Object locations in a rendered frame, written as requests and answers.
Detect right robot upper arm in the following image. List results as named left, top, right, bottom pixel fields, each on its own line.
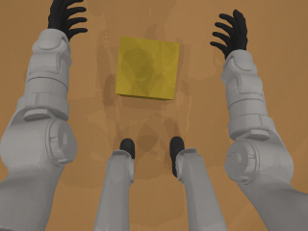
left=224, top=139, right=308, bottom=231

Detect robot right forearm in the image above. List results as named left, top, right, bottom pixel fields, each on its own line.
left=220, top=49, right=288, bottom=150

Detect robot left forearm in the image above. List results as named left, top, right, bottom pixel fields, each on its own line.
left=0, top=28, right=72, bottom=164

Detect right robot thigh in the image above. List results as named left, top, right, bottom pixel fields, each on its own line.
left=176, top=152, right=228, bottom=231

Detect left robot upper arm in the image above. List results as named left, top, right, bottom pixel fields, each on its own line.
left=0, top=117, right=78, bottom=231

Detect left robot hand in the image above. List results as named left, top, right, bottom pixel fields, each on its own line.
left=47, top=0, right=88, bottom=41

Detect robot right shin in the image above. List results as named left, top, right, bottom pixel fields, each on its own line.
left=175, top=147, right=205, bottom=170

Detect right robot hand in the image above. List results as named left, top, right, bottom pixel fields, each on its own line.
left=210, top=9, right=248, bottom=60

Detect carton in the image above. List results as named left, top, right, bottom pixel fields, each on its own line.
left=115, top=36, right=180, bottom=101

